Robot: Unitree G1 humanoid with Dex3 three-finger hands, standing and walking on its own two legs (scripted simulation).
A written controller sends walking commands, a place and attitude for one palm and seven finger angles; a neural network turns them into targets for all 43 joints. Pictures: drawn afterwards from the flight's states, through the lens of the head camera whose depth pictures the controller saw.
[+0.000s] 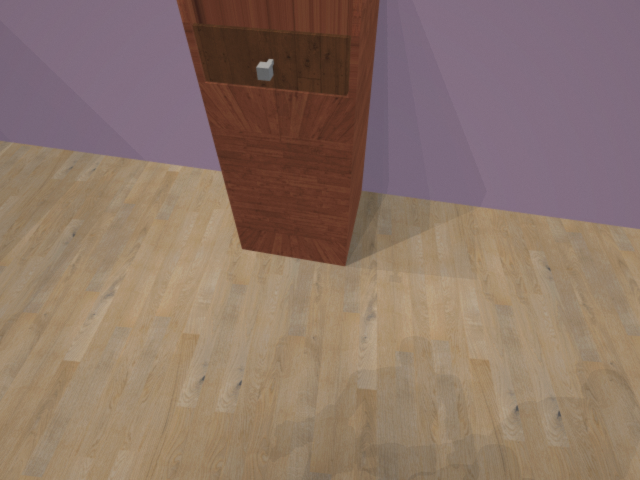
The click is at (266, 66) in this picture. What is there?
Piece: drawer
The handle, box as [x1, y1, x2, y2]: [256, 59, 273, 80]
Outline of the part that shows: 273,59 268,59 266,62 259,62 256,67 258,79 269,80 273,74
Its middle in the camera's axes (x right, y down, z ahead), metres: -0.13 -0.42 +0.95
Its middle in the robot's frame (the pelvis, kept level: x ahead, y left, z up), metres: +1.00 +0.18 +0.03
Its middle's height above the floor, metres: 0.81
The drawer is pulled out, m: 0.00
